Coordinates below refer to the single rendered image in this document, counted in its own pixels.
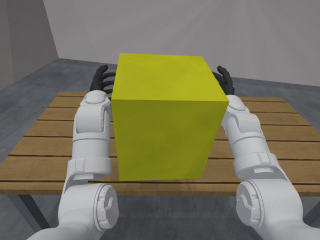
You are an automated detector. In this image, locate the robot right upper arm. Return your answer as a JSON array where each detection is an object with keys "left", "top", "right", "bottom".
[{"left": 236, "top": 178, "right": 320, "bottom": 240}]

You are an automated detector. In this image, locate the robot right forearm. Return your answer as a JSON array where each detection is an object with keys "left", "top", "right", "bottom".
[{"left": 221, "top": 95, "right": 303, "bottom": 216}]

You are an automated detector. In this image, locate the robot left forearm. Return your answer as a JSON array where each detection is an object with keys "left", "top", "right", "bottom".
[{"left": 58, "top": 90, "right": 113, "bottom": 221}]

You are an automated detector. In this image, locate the robot right hand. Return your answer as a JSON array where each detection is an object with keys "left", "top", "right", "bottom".
[{"left": 212, "top": 65, "right": 235, "bottom": 96}]

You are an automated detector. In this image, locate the table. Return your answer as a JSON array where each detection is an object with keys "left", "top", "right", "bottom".
[{"left": 0, "top": 92, "right": 320, "bottom": 233}]

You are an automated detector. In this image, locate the robot left hand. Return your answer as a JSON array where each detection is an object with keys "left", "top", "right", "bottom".
[{"left": 89, "top": 64, "right": 116, "bottom": 101}]

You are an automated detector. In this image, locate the carton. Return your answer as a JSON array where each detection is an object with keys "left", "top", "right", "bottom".
[{"left": 111, "top": 53, "right": 230, "bottom": 181}]

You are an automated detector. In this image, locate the robot left upper arm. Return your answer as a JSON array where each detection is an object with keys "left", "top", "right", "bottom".
[{"left": 27, "top": 183, "right": 119, "bottom": 240}]

